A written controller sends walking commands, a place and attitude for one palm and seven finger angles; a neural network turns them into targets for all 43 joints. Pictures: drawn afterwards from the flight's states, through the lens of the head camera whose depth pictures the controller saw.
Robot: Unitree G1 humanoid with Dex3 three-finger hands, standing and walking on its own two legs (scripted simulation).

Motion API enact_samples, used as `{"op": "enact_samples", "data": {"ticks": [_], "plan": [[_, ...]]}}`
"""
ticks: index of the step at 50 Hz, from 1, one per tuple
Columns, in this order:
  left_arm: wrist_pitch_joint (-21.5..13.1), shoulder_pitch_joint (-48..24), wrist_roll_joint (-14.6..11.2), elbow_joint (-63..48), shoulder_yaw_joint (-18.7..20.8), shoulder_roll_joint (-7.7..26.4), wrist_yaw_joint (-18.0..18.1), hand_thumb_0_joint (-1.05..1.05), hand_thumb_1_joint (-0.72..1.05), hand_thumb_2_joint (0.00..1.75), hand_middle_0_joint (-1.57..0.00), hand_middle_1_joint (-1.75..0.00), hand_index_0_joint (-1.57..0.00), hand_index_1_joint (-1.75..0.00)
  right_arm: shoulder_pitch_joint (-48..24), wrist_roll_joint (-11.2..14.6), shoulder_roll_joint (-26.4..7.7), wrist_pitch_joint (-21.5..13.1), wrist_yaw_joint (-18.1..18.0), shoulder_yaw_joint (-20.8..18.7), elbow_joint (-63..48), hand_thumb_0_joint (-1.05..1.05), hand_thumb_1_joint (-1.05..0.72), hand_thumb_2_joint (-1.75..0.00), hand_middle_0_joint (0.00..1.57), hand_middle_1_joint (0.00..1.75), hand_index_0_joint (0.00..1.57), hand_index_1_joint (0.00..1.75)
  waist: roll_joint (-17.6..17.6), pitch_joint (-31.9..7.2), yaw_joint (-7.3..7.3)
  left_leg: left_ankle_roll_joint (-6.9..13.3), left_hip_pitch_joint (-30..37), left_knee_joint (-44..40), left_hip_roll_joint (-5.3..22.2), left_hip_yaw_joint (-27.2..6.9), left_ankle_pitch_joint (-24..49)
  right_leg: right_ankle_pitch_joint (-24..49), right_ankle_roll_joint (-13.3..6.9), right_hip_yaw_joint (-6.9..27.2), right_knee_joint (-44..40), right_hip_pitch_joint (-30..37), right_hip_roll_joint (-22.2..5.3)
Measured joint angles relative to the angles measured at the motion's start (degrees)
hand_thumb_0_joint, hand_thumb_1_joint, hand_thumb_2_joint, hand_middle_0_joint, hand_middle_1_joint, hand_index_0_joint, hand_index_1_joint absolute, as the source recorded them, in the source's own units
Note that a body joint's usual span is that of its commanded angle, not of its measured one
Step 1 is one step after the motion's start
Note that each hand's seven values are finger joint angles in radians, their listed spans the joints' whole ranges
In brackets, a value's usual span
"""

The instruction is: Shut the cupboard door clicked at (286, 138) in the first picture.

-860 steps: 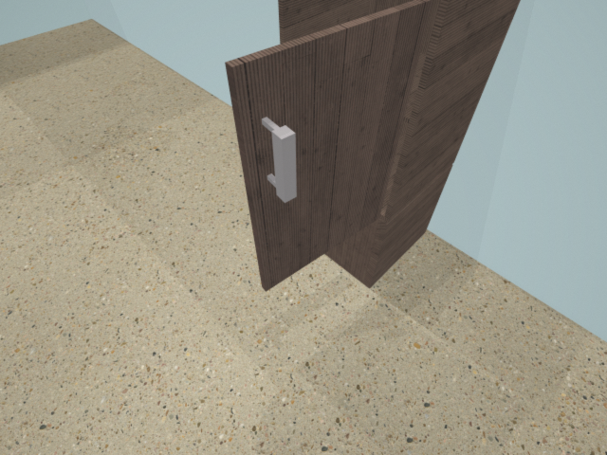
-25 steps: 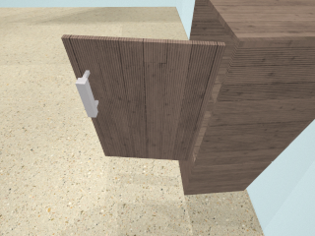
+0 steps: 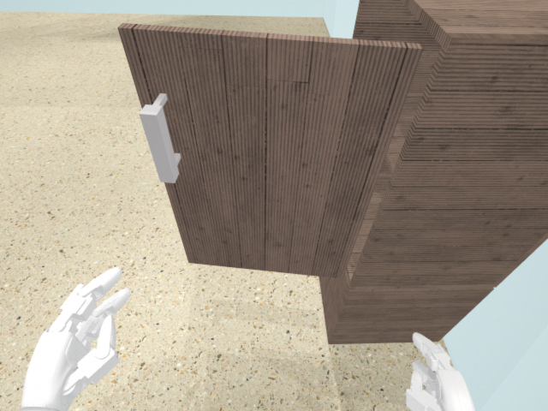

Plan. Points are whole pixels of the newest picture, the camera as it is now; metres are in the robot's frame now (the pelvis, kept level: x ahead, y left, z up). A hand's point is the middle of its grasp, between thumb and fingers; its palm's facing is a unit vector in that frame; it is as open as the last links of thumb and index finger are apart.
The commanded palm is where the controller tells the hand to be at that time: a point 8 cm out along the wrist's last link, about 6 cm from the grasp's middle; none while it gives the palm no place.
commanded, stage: raise the hand and make a fist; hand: left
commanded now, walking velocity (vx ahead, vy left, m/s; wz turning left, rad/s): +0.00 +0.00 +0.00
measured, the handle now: (165, 138) +0.50 +0.21 +0.14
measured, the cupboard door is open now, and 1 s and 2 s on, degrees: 82 82 82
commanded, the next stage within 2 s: bring the fist close to the handle in 1.66 s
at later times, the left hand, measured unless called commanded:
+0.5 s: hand (111, 362) +0.18 +0.21 +0.06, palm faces -0.02 -1.00 -0.04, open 4.5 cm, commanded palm +0.14 +0.25 +0.06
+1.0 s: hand (101, 318) +0.21 +0.21 +0.11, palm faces -0.02 -1.00 -0.05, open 3.0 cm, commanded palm +0.18 +0.26 +0.12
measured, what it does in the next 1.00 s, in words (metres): stands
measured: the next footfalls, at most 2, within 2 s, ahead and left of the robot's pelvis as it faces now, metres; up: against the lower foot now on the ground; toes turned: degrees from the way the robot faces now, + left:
none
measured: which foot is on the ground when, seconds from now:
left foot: down 0.00-1.00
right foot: down 0.00-1.00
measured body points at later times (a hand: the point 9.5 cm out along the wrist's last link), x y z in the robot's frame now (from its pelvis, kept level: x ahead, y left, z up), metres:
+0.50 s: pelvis -0.03 -0.02 -0.01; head +0.01 -0.01 +0.44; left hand +0.17 +0.26 +0.06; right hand +0.14 -0.25 -0.08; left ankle -0.02 +0.08 -0.68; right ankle +0.02 -0.11 -0.68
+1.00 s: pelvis +0.00 +0.01 +0.02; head +0.01 +0.02 +0.47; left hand +0.20 +0.27 +0.11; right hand +0.20 -0.19 -0.03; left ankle -0.02 +0.08 -0.68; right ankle +0.02 -0.11 -0.68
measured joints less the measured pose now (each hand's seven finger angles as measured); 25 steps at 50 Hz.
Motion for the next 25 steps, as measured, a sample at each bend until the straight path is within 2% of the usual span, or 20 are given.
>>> {"op": "enact_samples", "data": {"ticks": [2,3,5,9,12,15,21,25], "plan": [[-2.74,0.26,-1.59,1.44,0.57,0.96,-6.80,0.00,0.91,0.90,-0.31,-0.42,-0.31,-0.42,-1.36,0.10,0.54,-0.44,-0.08,0.63,-3.32,0.01,-0.90,-0.90,0.20,0.30,0.20,0.30,-0.36,-0.52,0.52,0.11,-5.69,4.33,0.75,-0.15,-1.24,-0.85,-0.64,-0.44,3.55,-5.40,0.67],[-2.45,0.27,-2.57,1.96,0.84,1.29,-9.16,0.00,0.90,0.90,-0.33,-0.44,-0.33,-0.44,-1.85,0.17,0.45,-0.70,-0.26,0.90,-4.84,0.01,-0.90,-0.90,0.20,0.30,0.20,0.30,-0.33,-0.46,0.92,0.12,-8.05,6.37,1.11,-0.41,-1.74,-1.24,-0.94,-0.85,5.08,-7.53,0.96],[-0.48,0.37,-4.25,2.22,1.59,1.57,-11.28,0.00,0.90,0.90,-0.36,-0.48,-0.36,-0.48,-2.50,0.29,-0.07,-1.31,-0.88,1.31,-7.08,0.01,-0.90,-0.90,0.20,0.30,0.20,0.30,0.01,-0.09,1.91,-0.22,-11.56,9.68,1.77,-1.19,-2.66,-1.61,-1.51,-1.85,7.31,-10.49,1.47],[2.43,0.59,-5.54,-2.39,2.85,1.36,-9.00,0.01,0.90,0.90,-0.43,-0.55,-0.43,-0.55,-2.70,0.35,-1.15,-2.05,-2.26,1.78,-8.15,0.01,-0.90,-0.90,0.20,0.30,0.20,0.30,1.09,0.88,3.89,-0.99,-14.76,13.54,2.71,-3.23,-3.46,-1.77,-2.23,-4.10,8.99,-12.37,2.21],[2.95,-0.55,-5.15,-6.37,2.51,1.50,-7.37,0.01,0.90,0.90,-0.48,-0.61,-0.48,-0.61,-2.20,0.55,-1.37,-1.99,-3.24,2.51,-7.28,0.01,-0.90,-0.90,0.20,0.30,0.20,0.30,1.92,1.35,4.34,-1.38,-15.11,13.99,3.02,-4.64,-3.15,-1.24,-2.48,-5.51,8.23,-11.86,2.49],[5.14,-2.71,-4.47,-8.50,1.27,2.63,-7.32,0.01,0.90,0.90,-0.54,-0.67,-0.54,-0.67,-1.28,0.96,-1.07,-1.37,-3.86,3.43,-6.66,0.01,-0.90,-0.90,0.20,0.30,0.20,0.30,2.50,1.64,3.70,-1.61,-14.47,12.91,3.18,-5.32,-2.29,-0.30,-2.51,-6.11,6.56,-10.80,2.67],[11.77,-3.57,-4.76,-8.59,1.32,5.16,-6.43,0.01,0.90,0.90,-0.65,-0.79,-0.65,-0.79,2.02,1.41,-0.23,0.45,-4.27,4.15,-7.37,0.02,-0.90,-0.90,0.20,0.30,0.20,0.30,2.81,1.59,0.91,-1.54,-11.03,8.14,3.56,-4.34,-0.32,1.81,-2.17,-4.92,2.10,-7.80,3.16],[11.92,-1.51,-5.39,-9.72,2.64,4.79,-3.91,0.01,0.90,0.90,-0.72,-0.87,-0.72,-0.87,4.49,1.38,-0.69,0.56,-4.19,3.38,-7.34,0.02,-0.90,-0.90,0.20,0.30,0.20,0.30,2.77,1.24,0.00,-1.23,-8.67,5.41,3.52,-3.52,0.37,2.60,-1.91,-3.97,-0.25,-5.78,3.22]]}}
